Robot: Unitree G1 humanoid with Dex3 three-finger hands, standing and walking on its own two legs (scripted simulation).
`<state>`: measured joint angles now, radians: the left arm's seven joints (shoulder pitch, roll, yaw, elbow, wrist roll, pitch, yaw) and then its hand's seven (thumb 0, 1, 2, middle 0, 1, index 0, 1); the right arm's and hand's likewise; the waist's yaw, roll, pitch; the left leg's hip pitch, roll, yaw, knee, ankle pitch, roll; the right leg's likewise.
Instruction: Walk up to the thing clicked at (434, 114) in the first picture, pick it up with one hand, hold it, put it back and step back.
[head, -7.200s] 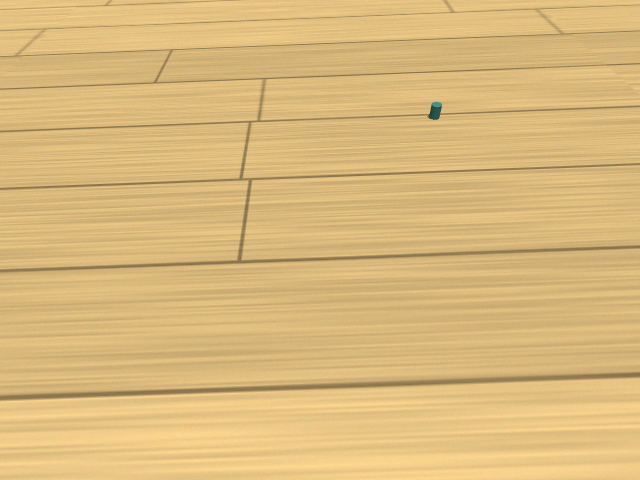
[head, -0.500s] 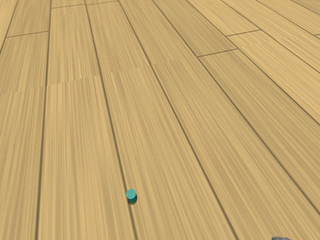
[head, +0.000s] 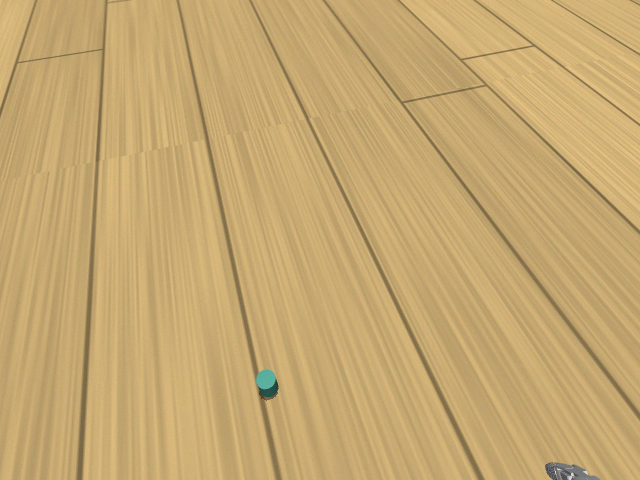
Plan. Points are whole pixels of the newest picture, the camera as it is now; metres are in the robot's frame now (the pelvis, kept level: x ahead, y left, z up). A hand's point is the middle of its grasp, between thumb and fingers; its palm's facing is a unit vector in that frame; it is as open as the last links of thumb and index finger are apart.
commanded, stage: walk up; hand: left
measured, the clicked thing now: (267, 383) +0.46 +0.19 -0.73
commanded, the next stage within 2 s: none
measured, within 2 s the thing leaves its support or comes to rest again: neither
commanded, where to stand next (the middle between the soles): +0.08 -0.01 m, yaw -1 degrees
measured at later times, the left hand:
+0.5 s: hand out of the picture -0.02 +0.22 -0.14, palm faces +0.09 -0.92 -0.38, open 7.4 cm
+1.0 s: hand out of the picture +0.07 +0.27 -0.17, palm faces +0.02 -0.92 -0.39, open 7.4 cm
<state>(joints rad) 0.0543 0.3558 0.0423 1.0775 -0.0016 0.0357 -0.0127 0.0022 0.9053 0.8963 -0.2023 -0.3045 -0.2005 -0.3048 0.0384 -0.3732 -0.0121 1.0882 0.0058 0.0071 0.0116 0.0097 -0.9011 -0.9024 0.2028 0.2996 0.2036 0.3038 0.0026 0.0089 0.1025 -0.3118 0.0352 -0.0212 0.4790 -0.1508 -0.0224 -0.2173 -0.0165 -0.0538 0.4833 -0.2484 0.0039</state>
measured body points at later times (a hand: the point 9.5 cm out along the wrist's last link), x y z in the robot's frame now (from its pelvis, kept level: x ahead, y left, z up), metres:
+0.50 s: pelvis -0.01 -0.04 +0.00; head +0.01 -0.06 +0.45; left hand -0.03 +0.27 -0.11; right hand +0.07 -0.35 -0.14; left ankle -0.03 +0.10 -0.69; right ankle -0.05 -0.13 -0.74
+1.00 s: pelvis +0.00 +0.00 -0.02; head +0.05 +0.00 +0.43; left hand +0.07 +0.32 -0.14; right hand +0.19 -0.28 -0.12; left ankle +0.08 +0.12 -0.74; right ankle -0.01 -0.13 -0.71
